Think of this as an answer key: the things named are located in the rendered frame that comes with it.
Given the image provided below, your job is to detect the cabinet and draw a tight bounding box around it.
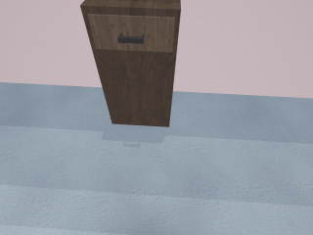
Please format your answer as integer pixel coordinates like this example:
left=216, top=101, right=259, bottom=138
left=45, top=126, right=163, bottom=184
left=80, top=0, right=181, bottom=127

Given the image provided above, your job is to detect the handle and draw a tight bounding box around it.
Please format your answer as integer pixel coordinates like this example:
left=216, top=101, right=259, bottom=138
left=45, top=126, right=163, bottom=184
left=117, top=33, right=145, bottom=44

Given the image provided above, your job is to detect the drawer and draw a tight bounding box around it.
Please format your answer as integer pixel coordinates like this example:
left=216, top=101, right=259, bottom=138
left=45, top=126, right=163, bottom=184
left=87, top=14, right=175, bottom=52

